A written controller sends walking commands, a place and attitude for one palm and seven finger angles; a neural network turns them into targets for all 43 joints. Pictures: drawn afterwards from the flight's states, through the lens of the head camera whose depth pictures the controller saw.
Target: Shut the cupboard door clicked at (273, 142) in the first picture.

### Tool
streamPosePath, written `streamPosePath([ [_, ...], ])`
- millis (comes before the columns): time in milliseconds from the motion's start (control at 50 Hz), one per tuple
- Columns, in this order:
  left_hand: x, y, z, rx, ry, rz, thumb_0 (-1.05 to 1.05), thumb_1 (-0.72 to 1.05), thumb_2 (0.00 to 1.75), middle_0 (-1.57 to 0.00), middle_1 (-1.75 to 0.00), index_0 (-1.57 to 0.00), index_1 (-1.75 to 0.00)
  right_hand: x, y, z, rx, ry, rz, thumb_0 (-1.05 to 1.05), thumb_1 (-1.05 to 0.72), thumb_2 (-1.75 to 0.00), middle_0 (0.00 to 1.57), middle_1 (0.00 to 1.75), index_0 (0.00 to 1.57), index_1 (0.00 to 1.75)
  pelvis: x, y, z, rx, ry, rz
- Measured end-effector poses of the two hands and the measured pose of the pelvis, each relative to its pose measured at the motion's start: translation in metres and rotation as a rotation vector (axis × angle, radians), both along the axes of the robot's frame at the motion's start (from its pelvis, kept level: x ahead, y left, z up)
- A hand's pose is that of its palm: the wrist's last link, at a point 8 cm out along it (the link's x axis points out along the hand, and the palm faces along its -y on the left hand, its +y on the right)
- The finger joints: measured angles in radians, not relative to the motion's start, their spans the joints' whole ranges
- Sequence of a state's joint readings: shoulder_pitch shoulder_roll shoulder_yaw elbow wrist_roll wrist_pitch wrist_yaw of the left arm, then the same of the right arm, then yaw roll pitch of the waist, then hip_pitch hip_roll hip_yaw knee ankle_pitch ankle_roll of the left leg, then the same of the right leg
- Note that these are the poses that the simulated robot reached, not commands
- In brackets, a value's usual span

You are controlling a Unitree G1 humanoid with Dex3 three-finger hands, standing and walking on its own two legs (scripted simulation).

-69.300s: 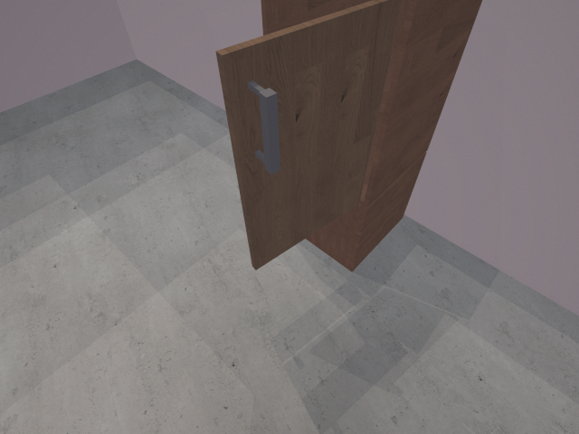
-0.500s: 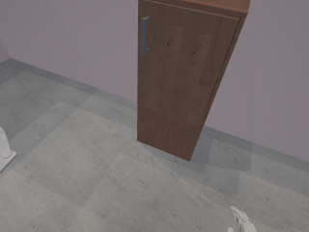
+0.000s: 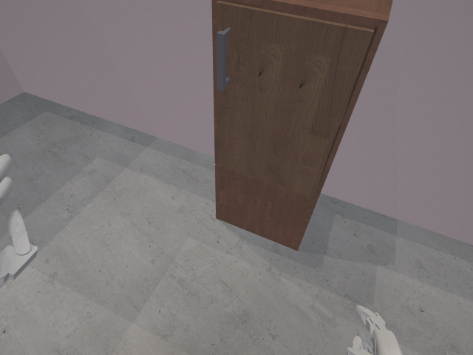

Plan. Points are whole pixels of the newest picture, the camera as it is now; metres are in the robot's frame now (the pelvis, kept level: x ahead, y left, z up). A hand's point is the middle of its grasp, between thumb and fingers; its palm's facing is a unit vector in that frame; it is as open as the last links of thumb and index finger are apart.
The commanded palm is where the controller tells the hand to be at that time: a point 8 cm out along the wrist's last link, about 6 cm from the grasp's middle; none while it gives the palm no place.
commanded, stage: stop stepping back and stand still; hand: left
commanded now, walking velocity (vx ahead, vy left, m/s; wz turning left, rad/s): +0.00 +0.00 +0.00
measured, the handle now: (224, 59) +0.84 +0.08 +0.11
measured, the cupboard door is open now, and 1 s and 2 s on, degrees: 0 0 0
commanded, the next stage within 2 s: let the arm hang, fingers relaxed in 0.06 s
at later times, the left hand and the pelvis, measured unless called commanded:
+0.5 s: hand out of the picture +0.01 +0.19 -0.18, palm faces +0.08 -0.98 -0.17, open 7.0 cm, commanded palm none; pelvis -0.02 +0.01 +0.00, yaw +3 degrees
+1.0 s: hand out of the picture -0.08 +0.17 -0.17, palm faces +0.08 -0.99 -0.15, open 7.4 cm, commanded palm none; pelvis -0.02 +0.03 +0.00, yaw +1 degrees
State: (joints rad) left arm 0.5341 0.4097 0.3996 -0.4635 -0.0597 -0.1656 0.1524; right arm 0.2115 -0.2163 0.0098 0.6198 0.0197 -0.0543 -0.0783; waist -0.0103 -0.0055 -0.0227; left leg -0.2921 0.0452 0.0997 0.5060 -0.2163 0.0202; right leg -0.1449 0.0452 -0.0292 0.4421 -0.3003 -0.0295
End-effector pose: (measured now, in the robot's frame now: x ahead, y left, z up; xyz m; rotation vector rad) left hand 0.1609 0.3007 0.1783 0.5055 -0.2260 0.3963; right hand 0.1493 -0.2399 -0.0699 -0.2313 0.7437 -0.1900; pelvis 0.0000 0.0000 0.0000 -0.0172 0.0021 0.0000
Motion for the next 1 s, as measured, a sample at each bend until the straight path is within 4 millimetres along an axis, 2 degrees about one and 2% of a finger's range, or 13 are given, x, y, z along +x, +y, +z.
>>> streamPosePath([
  [160,0.004,0.007,-0.005,0.011,0.044,-0.002,0.02,0.88,0.9,-0.21,-0.3,-0.21,-0.3,0.003,0.004,0.0,0.005,0.003,-0.013,0.01,-0.91,-0.9,0.2,0.3,0.2,0.3,0.004,0.005,0.0,-0.001,0.009,-0.006],
  [180,0.006,0.009,-0.012,0.012,0.066,-0.009,0.01,0.89,0.9,-0.21,-0.3,-0.21,-0.3,0.004,0.006,-0.003,0.016,0.002,0.01,0.01,-0.91,-0.9,0.2,0.3,0.2,0.3,0.003,0.007,0.0,-0.003,0.012,0.003],
  [220,0.015,0.014,-0.052,-0.033,0.225,-0.011,0.01,0.89,0.9,-0.21,-0.3,-0.2,-0.3,0.004,0.007,-0.015,0.028,0.031,0.076,0.01,-0.9,-0.9,0.2,0.3,0.2,0.3,-0.001,0.012,-0.004,-0.002,0.016,0.019],
  [260,0.017,0.017,-0.111,-0.13,0.457,0.013,0.01,0.89,0.9,-0.2,-0.3,-0.2,-0.3,0.001,0.007,-0.029,0.032,0.08,0.106,0.01,-0.9,-0.9,0.2,0.3,0.2,0.3,-0.005,0.016,-0.006,0.0,0.015,0.029],
  [300,0.005,0.01,-0.173,-0.234,0.701,0.039,0.01,0.9,0.9,-0.2,-0.3,-0.2,-0.3,-0.007,0.007,-0.039,0.035,0.13,0.106,0.01,-0.9,-0.9,0.2,0.3,0.2,0.3,-0.009,0.019,-0.008,0.004,0.007,0.036],
  [380,-0.055,-0.028,-0.271,-0.425,1.114,0.057,0.01,0.9,0.9,-0.2,-0.3,-0.19,-0.3,-0.038,0.009,-0.048,0.035,0.246,0.075,0.01,-0.91,-0.9,0.2,0.3,0.2,0.3,-0.013,0.019,-0.007,0.012,-0.013,0.038],
  [440,-0.114,-0.063,-0.314,-0.561,1.339,0.071,0.01,0.91,0.9,-0.2,-0.3,-0.19,-0.3,-0.072,0.012,-0.052,0.029,0.367,0.05,0.01,-0.91,-0.9,0.2,0.3,0.2,0.3,-0.014,0.017,-0.004,0.011,-0.023,0.04],
  [500,-0.161,-0.06,-0.327,-0.627,1.438,0.181,-0.01,0.99,0.9,-0.21,-0.3,-0.2,-0.3,-0.108,0.016,-0.055,0.025,0.504,0.028,0.01,-0.91,-0.9,0.2,0.3,0.2,0.3,-0.015,0.014,-0.001,0.005,-0.024,0.051],
  [580,-0.218,-0.058,-0.328,-0.658,1.582,0.258,-0.01,0.99,0.9,-0.21,-0.3,-0.2,-0.3,-0.148,0.023,-0.061,0.043,0.639,-0.01,0.01,-0.91,-0.9,0.2,0.3,0.2,0.3,-0.015,0.015,0.002,0.0,-0.026,0.054],
  [640,-0.251,-0.058,-0.322,-0.666,1.668,0.305,0.0,0.96,0.9,-0.21,-0.3,-0.2,-0.3,-0.17,0.031,-0.065,0.067,0.696,-0.038,0.01,-0.91,-0.9,0.2,0.3,0.2,0.3,-0.015,0.019,0.003,0.0,-0.03,0.05],
  [700,-0.273,-0.06,-0.316,-0.668,1.727,0.334,0.0,0.94,0.9,-0.2,-0.3,-0.2,-0.3,-0.184,0.039,-0.069,0.093,0.726,-0.059,0.01,-0.91,-0.9,0.2,0.3,0.2,0.3,-0.016,0.022,0.004,0.001,-0.035,0.042],
  [820,-0.283,-0.067,-0.312,-0.674,1.752,0.337,0.01,0.92,0.9,-0.2,-0.3,-0.19,-0.3,-0.198,0.056,-0.075,0.141,0.741,-0.078,0.01,-0.91,-0.9,0.2,0.3,0.2,0.3,-0.018,0.027,0.004,0.006,-0.038,0.032],
  [1000,-0.247,-0.081,-0.321,-0.684,1.651,0.26,0.0,0.91,0.9,-0.2,-0.3,-0.19,-0.3,-0.195,0.069,-0.079,0.177,0.697,-0.085,0.0,-0.91,-0.9,0.2,0.3,0.2,0.3,-0.018,0.028,0.004,0.015,-0.039,0.023],
])
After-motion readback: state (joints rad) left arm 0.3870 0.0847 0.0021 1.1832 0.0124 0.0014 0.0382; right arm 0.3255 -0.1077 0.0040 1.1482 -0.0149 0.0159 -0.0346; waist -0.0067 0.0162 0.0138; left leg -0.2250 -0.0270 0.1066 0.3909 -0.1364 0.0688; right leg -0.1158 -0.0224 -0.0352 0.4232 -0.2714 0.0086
